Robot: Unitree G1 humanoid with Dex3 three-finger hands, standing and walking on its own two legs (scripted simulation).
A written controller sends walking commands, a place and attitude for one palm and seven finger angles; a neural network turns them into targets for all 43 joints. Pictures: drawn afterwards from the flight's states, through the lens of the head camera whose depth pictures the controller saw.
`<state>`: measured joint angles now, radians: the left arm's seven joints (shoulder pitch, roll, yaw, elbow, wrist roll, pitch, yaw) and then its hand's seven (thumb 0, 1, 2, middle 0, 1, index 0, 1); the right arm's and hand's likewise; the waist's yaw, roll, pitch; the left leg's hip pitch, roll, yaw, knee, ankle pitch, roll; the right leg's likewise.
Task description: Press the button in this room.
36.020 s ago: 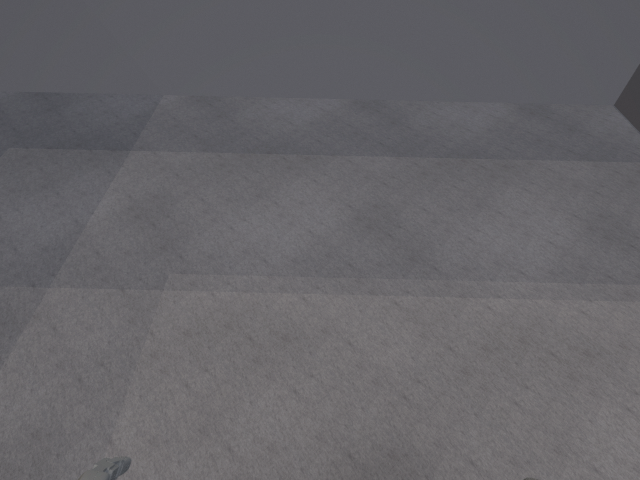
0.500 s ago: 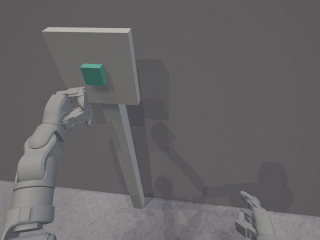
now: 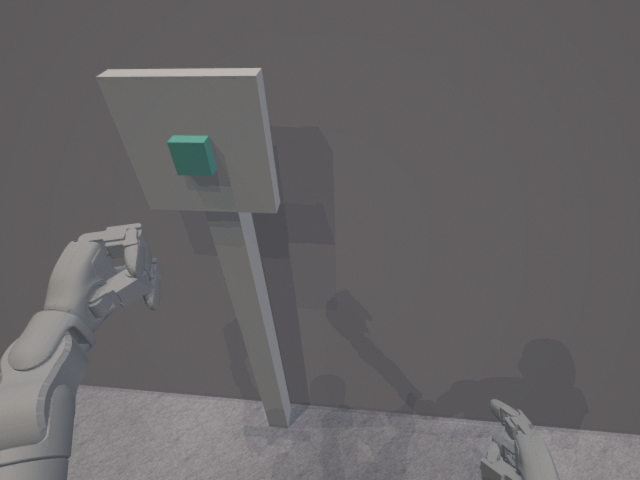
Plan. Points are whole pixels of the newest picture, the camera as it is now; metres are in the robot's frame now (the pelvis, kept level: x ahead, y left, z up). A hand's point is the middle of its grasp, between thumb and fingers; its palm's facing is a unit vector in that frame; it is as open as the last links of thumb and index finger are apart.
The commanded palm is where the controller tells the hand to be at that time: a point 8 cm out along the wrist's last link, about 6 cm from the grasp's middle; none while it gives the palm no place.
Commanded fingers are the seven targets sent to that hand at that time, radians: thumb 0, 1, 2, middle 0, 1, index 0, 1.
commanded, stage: draw the hand back to the body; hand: left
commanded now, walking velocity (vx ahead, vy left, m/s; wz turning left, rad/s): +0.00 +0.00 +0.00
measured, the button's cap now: (193, 154) +0.47 +0.22 +0.22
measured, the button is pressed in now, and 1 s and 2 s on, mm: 0 0 0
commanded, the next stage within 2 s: step back with the hand held close in 0.96 s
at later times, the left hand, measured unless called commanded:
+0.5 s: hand (90, 330) +0.21 +0.25 +0.16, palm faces +0.34 -0.89 -0.31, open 3.1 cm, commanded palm +0.16 +0.30 +0.18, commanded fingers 0.00 0.90 0.90 -1.30 -1.50 -1.30 -1.50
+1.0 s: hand (81, 335) +0.20 +0.26 +0.17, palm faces +0.38 -0.85 -0.37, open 3.1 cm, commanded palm +0.15 +0.30 +0.18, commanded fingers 0.00 0.90 0.90 -1.30 -1.50 -1.30 -1.50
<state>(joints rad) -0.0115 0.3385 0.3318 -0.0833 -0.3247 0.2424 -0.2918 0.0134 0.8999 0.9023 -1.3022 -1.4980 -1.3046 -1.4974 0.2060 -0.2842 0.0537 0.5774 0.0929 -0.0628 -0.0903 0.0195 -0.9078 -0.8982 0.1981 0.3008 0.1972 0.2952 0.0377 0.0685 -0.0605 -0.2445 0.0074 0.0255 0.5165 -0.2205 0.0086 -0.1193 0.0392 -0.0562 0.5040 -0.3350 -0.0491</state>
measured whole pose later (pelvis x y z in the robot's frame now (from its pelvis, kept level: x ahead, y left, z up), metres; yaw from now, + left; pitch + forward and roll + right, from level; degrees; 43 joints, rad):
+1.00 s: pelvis +0.02 +0.03 +0.01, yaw -1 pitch -4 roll +0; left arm 0.53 0.32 0.27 -0.49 -0.07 -0.08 0.10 0.01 0.89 0.90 -1.31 -1.50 -1.31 -1.50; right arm 0.18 -0.22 0.04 0.60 0.00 -0.06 -0.06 0.02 -0.91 -0.90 0.20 0.30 0.20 0.30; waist 0.07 0.06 0.01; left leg -0.15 -0.02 0.05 0.41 -0.20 0.04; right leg -0.01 0.01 -0.03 0.36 -0.29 -0.02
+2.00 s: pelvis -0.11 +0.09 -0.02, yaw +1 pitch +0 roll -2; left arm 0.60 0.36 0.35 -0.61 -0.03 -0.21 0.16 0.01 0.89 0.90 -1.31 -1.50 -1.31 -1.50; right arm 0.25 -0.22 0.01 0.58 0.00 -0.01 -0.06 0.02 -0.91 -0.90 0.20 0.30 0.20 0.30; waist 0.02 -0.01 -0.01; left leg -0.38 0.00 -0.02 0.70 -0.38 0.01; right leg -0.39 -0.03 0.02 0.61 -0.21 0.05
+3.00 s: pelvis -0.28 +0.10 +0.00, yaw -3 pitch +0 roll +1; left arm 0.66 0.37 0.37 -0.55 -0.02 -0.23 0.16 0.01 0.89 0.90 -1.31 -1.50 -1.31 -1.50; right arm 0.29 -0.21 0.00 0.62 0.00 -0.06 -0.05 0.02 -0.91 -0.90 0.20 0.30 0.20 0.30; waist 0.01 -0.02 -0.05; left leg -0.42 0.01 0.04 0.78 -0.35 0.02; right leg -0.15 0.00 -0.03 0.46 -0.32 -0.03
